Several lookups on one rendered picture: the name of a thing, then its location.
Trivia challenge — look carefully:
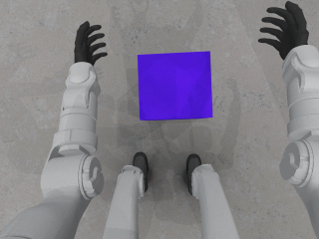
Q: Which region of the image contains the robot left upper arm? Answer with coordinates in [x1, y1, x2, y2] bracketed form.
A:
[0, 153, 105, 239]

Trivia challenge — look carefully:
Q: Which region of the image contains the robot right upper arm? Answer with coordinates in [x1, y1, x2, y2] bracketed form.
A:
[279, 139, 319, 239]

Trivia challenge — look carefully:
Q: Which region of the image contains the left robot forearm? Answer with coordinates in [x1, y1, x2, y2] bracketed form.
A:
[40, 62, 101, 196]

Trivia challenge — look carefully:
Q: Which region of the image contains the right robot shin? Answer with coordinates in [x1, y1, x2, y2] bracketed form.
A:
[191, 164, 220, 186]

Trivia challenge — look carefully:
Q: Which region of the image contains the robot left hand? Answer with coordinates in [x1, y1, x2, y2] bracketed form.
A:
[74, 21, 108, 67]

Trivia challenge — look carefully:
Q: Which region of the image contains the right robot forearm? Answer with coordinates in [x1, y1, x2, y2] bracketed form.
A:
[282, 45, 319, 141]

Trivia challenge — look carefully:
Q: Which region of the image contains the carton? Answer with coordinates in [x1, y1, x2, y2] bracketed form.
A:
[138, 51, 213, 120]

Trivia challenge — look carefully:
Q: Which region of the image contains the left robot foot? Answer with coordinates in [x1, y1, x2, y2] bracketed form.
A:
[133, 151, 149, 193]

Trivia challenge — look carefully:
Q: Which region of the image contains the robot right hand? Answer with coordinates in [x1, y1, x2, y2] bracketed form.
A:
[258, 1, 309, 61]

